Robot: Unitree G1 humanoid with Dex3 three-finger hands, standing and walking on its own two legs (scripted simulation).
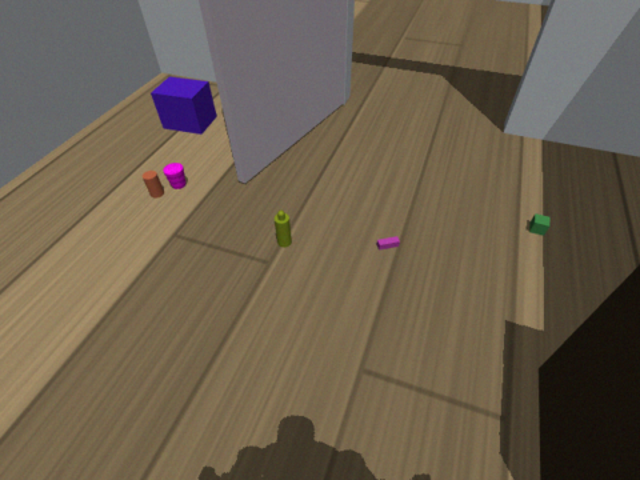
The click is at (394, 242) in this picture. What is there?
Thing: small brick
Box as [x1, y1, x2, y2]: [377, 236, 399, 249]
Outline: 399,241 396,236 377,240 377,245 379,249 398,246
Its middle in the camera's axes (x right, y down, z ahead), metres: +0.28 +0.00 +1.65
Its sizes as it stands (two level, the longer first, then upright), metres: 0.089 0.032 0.031
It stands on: the floor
